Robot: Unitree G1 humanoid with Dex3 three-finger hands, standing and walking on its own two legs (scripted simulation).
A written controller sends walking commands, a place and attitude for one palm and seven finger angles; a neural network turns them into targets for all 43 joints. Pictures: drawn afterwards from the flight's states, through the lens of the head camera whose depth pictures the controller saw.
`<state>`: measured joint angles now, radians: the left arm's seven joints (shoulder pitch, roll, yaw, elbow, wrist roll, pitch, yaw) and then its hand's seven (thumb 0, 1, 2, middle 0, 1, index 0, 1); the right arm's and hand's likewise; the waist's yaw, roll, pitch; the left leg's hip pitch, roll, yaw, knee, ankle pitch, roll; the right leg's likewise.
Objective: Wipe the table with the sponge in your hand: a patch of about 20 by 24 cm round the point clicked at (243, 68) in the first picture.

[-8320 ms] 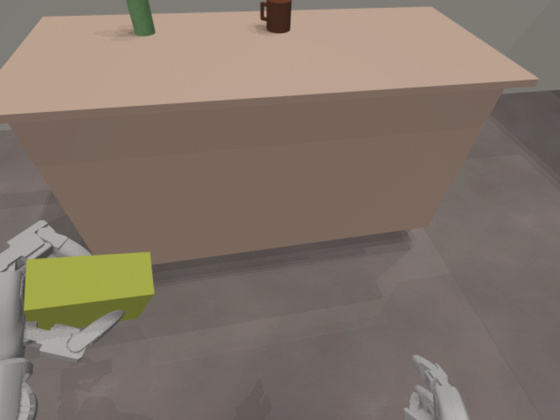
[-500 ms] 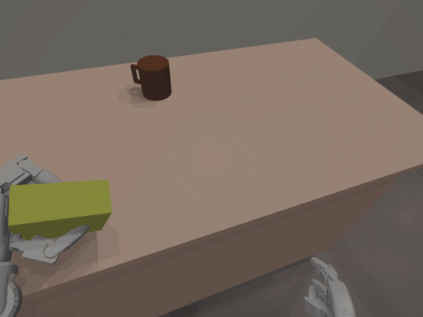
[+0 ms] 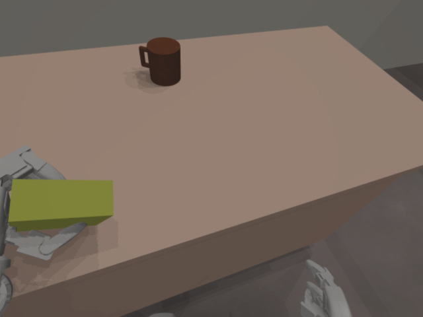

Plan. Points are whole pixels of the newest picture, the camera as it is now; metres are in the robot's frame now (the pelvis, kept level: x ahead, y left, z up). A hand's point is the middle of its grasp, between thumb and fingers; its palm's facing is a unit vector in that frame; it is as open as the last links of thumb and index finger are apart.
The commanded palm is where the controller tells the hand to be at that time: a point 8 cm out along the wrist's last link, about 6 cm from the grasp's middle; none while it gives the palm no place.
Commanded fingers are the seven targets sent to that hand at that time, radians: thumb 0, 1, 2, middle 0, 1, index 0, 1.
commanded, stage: come to a stop and stand still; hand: left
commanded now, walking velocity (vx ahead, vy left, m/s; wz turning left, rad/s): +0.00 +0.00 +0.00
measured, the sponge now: (75, 205) +0.23 +0.22 +0.13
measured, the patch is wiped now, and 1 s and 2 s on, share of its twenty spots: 0.00 0.00 0.00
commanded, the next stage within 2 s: look again from close up in 0.34 s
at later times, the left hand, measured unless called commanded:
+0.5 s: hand (38, 189) +0.24 +0.27 +0.16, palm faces +0.37 -0.84 -0.39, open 9.3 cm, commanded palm +0.18 +0.30 +0.18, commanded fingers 0.00 0.10 1.30 -1.20 -1.60 -1.20 -1.60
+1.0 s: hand (46, 193) +0.24 +0.25 +0.16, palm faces +0.36 -0.83 -0.43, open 9.3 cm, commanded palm +0.17 +0.28 +0.18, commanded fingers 0.00 0.10 1.30 -1.20 -1.60 -1.20 -1.60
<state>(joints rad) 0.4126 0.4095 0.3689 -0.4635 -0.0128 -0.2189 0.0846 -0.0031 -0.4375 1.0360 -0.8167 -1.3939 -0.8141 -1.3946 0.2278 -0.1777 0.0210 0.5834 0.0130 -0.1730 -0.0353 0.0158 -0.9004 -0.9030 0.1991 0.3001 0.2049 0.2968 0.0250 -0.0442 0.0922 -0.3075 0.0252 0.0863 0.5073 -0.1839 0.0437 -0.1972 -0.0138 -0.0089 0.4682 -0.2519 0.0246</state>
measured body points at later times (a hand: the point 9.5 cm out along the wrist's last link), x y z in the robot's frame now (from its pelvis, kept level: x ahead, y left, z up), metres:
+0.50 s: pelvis +0.02 +0.02 +0.00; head +0.06 +0.05 +0.45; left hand +0.21 +0.31 +0.18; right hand +0.22 -0.20 -0.06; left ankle +0.06 +0.09 -0.74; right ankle +0.00 -0.14 -0.74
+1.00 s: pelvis +0.01 +0.01 +0.00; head +0.06 +0.03 +0.45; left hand +0.21 +0.30 +0.18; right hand +0.20 -0.21 -0.07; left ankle +0.06 +0.09 -0.74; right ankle +0.00 -0.14 -0.74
